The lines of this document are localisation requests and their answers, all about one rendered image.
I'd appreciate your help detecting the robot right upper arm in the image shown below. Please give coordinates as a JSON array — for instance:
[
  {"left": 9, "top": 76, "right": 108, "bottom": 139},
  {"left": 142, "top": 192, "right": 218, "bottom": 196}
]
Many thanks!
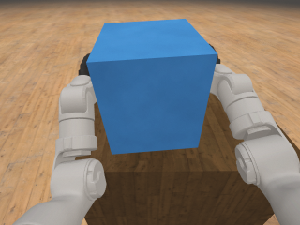
[{"left": 234, "top": 134, "right": 300, "bottom": 225}]

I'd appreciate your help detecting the robot left upper arm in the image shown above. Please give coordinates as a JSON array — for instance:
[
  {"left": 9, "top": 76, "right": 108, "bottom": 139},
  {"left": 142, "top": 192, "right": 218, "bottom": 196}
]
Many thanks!
[{"left": 12, "top": 158, "right": 107, "bottom": 225}]

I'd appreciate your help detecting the pedestal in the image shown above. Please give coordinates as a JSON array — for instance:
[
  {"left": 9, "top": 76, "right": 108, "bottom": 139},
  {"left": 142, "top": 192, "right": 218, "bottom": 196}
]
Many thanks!
[{"left": 75, "top": 93, "right": 300, "bottom": 225}]

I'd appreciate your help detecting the robot left hand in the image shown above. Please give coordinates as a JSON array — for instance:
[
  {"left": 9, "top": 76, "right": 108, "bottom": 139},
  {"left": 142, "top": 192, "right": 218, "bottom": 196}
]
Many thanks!
[{"left": 78, "top": 53, "right": 90, "bottom": 77}]

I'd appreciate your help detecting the robot left forearm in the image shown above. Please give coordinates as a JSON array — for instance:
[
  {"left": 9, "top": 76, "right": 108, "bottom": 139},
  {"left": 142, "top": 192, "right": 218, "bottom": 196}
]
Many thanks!
[{"left": 50, "top": 75, "right": 98, "bottom": 195}]

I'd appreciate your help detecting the robot right hand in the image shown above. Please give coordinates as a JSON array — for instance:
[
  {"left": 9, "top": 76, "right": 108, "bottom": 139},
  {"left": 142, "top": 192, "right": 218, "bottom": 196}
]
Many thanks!
[{"left": 209, "top": 44, "right": 220, "bottom": 64}]

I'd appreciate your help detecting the robot right forearm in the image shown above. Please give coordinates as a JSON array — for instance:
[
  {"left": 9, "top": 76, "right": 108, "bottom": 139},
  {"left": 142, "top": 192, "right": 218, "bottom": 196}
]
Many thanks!
[{"left": 210, "top": 64, "right": 300, "bottom": 172}]

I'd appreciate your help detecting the carton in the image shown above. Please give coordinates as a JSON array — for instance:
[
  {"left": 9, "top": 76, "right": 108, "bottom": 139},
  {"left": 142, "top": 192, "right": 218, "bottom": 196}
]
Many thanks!
[{"left": 86, "top": 19, "right": 218, "bottom": 155}]

